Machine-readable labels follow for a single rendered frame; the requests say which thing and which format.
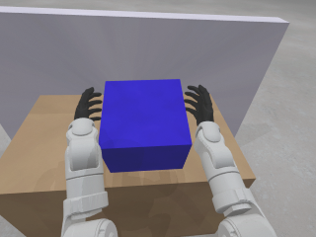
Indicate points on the pedestal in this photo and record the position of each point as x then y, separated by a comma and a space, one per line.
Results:
154, 203

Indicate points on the left robot hand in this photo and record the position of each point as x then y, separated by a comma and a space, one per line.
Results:
82, 110

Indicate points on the carton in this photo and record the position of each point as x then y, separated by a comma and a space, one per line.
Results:
144, 126

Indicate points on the right robot forearm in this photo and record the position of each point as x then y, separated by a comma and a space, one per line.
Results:
230, 196

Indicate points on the right robot hand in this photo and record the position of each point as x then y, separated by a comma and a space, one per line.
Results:
204, 110

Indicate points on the left robot upper arm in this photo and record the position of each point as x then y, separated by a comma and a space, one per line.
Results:
93, 228

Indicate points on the right robot upper arm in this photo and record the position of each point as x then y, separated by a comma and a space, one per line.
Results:
249, 225

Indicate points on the left robot forearm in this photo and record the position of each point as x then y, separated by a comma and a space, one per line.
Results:
85, 188

